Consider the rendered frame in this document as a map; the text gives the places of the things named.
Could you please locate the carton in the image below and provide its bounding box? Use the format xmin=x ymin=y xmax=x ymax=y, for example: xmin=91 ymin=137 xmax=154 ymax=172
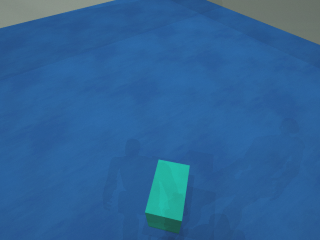
xmin=145 ymin=159 xmax=190 ymax=234

